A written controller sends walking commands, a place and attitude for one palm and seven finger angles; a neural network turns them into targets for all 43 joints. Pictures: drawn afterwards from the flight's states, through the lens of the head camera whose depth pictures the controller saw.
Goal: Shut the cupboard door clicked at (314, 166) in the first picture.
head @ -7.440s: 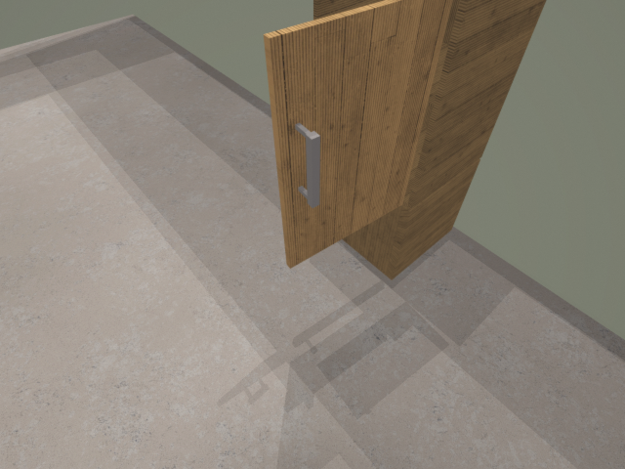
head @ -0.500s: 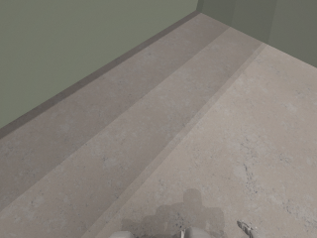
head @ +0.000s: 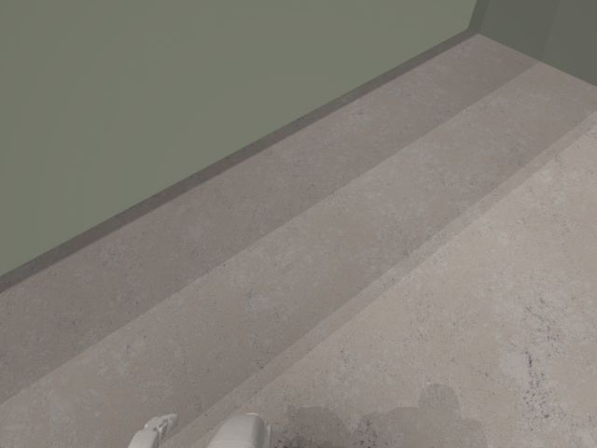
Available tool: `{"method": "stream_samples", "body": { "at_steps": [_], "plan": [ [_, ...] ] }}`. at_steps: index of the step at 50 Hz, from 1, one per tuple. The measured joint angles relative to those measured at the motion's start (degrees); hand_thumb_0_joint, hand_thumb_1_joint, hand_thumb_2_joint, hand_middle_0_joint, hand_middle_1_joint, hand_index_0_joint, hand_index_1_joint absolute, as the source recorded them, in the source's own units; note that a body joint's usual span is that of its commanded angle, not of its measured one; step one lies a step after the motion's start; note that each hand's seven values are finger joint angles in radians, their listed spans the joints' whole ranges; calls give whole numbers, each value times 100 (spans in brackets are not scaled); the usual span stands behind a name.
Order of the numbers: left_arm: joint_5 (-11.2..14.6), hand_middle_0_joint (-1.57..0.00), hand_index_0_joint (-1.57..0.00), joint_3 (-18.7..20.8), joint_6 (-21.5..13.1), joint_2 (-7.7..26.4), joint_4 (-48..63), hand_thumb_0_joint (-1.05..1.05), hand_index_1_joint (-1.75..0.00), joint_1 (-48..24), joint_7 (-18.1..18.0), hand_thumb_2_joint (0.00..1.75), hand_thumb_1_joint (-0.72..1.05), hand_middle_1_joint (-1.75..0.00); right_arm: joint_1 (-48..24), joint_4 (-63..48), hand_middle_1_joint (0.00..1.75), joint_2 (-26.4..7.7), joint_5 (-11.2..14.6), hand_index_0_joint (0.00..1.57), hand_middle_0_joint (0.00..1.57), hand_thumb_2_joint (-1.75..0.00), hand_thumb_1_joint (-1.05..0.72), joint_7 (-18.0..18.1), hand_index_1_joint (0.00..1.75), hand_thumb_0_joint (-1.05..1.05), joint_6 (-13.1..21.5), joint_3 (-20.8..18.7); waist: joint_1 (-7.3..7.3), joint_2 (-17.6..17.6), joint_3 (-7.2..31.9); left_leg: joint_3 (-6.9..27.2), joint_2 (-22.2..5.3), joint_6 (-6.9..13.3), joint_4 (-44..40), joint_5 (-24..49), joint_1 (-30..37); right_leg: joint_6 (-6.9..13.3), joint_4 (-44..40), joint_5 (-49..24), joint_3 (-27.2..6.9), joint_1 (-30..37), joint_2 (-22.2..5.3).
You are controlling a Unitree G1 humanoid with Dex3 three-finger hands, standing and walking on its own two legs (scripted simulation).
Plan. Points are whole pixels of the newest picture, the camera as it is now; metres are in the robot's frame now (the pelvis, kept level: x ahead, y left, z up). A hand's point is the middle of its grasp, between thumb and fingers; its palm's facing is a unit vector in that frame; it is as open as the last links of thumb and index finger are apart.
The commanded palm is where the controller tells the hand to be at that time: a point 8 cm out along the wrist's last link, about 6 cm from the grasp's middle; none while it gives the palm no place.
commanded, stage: walk to a spot facing it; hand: left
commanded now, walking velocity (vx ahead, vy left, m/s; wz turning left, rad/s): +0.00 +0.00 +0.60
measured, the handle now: out of the picture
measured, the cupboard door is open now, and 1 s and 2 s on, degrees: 84 84 84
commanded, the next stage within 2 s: none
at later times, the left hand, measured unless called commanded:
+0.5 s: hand out of the picture +0.02 +0.26 -0.17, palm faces +0.32 -0.92 -0.24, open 7.4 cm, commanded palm none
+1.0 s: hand out of the picture +0.00 +0.18 -0.15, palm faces +0.56 -0.79 -0.24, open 7.4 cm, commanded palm none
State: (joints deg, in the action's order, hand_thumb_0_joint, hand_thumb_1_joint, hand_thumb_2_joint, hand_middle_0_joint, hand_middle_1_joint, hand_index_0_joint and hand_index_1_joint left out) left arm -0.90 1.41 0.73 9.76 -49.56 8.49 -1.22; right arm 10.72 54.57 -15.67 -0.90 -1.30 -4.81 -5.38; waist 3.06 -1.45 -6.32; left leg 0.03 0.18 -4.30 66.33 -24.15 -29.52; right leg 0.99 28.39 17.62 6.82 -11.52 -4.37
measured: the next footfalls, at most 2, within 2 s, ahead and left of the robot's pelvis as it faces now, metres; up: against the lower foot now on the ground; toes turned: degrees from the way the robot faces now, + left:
left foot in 0.26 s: +0.03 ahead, +0.13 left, +0.00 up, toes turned +16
right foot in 0.74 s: +0.10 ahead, -0.11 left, +0.00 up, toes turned +25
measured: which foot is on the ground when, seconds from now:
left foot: up 0.00-0.24, down 0.26-0.74, up 0.76-1.00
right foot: down 0.00-0.26, up 0.28-0.72, down 0.74-1.00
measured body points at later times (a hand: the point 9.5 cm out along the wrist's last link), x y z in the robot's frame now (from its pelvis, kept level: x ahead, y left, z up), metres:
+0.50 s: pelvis +0.00 +0.03 +0.00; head +0.05 +0.07 +0.44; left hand +0.00 +0.31 -0.16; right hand +0.18 -0.18 -0.13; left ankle -0.01 +0.12 -0.74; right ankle +0.03 -0.14 -0.66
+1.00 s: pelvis +0.04 -0.02 +0.00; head +0.09 +0.00 +0.45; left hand -0.03 +0.22 -0.14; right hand +0.24 -0.21 -0.15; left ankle -0.06 +0.09 -0.67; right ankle +0.06 -0.12 -0.74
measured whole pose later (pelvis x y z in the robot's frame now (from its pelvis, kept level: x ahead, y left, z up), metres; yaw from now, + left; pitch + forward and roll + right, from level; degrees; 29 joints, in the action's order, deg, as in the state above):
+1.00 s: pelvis +0.04 -0.02 +0.00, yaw +36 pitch +1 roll +2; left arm -1.0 1.6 0.3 9.9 -50.1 11.0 -1.2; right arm 9.5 54.8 -15.1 -0.8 -1.6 -5.1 -5.0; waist 2.0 0.4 -6.5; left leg -1.2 -1.1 -4.8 59.6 -24.1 -27.7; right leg 0.5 26.8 17.8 9.4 -9.2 -5.5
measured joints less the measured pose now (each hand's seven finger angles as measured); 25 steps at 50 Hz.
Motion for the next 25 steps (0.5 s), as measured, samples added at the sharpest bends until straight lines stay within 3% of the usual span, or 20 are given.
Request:
{"method": "stream_samples", "body": {
  "at_steps": [7,11,13,16,19,25],
  "plan": [
    [-40,-20,-20,65,-56,78,-108,0,-30,344,2,90,91,-30,-321,-23,30,55,10,19,19,-90,-91,-42,30,0,-18,92,-240,242,-74,-321,-185,-26,-1476,-48,498,-39,-35,89,535,200,-216],
    [-69,-20,-20,154,-5,284,-229,0,-30,524,22,90,91,-30,-582,-169,30,106,22,19,19,-90,-91,-54,30,0,52,141,-383,378,-99,-555,-127,104,-2477,88,921,-142,372,349,805,122,-358],
    [-38,-20,-20,202,42,397,-282,0,-30,649,45,90,91,-30,-642,-304,30,93,10,19,19,-90,-91,-68,30,0,145,170,-400,409,-30,-616,-79,285,-3178,740,1231,-236,848,586,914,-55,-456],
    [-11,-20,-20,263,269,586,-400,0,-30,551,37,90,91,-30,-699,-425,30,158,-6,20,19,-90,-90,-28,30,0,296,201,-443,557,-47,-528,65,719,-2901,586,1072,-435,2522,1408,206,-775,-368],
    [-29,-20,-19,306,369,636,-426,1,-30,377,40,90,91,-30,-601,-452,30,202,-24,20,20,-90,-90,65,30,0,323,251,-447,514,4,-338,105,748,-3121,631,1135,-520,3489,1154,-257,-1340,-181],
    [-39,-20,-19,287,280,585,-201,1,-30,69,106,90,91,-30,-342,-312,30,283,-14,20,20,-90,-90,116,30,0,324,314,-416,371,53,32,175,754,-3763,1045,1347,-629,3456,468,-703,-1742,-95]
  ]
}}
